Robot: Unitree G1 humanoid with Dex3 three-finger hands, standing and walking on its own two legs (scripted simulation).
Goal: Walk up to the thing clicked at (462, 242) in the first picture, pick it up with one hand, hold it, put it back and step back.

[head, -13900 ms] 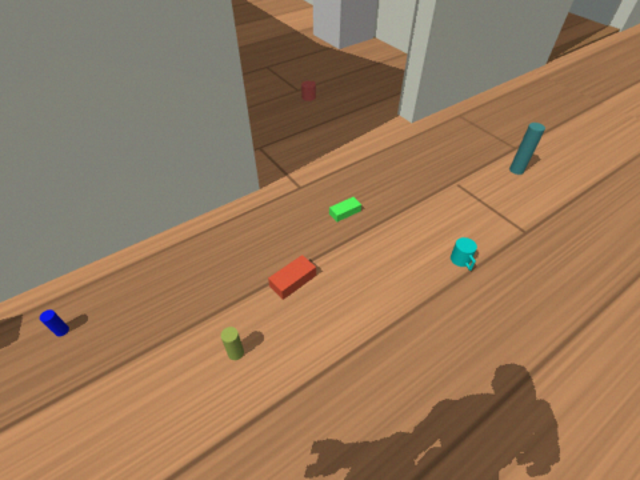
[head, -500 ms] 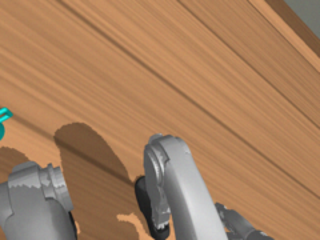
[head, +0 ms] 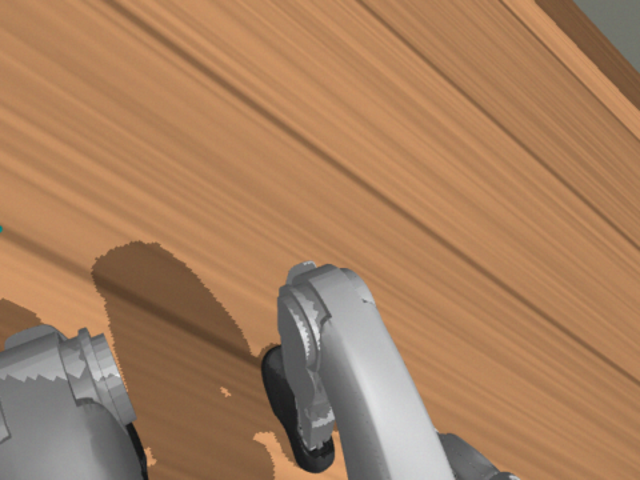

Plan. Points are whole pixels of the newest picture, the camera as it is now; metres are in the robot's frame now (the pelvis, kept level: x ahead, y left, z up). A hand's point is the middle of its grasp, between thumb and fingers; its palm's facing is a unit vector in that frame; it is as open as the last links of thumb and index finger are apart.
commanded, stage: close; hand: left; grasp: from above
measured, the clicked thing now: out of the picture +0.42 +0.32 -0.25
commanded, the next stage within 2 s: settle in 1.26 s
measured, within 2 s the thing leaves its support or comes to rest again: leaves its support in 1.72 s
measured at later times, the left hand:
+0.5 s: hand out of the picture +0.40 +0.33 -0.23, palm faces -0.41 -0.20 -0.89, open 12.9 cm
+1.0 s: hand out of the picture +0.40 +0.33 -0.23, palm faces -0.41 -0.18 -0.89, open 11.9 cm
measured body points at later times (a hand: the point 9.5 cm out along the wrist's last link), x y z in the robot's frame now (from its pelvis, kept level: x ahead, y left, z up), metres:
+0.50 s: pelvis +0.00 +0.00 +0.00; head +0.24 +0.13 +0.36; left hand +0.42 +0.34 -0.18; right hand +0.08 -0.25 -0.07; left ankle +0.07 +0.14 -0.26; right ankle +0.11 -0.12 -0.26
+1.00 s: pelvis +0.00 +0.00 +0.00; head +0.23 +0.13 +0.36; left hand +0.42 +0.34 -0.17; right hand +0.08 -0.24 -0.07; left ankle +0.07 +0.14 -0.26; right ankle +0.11 -0.12 -0.26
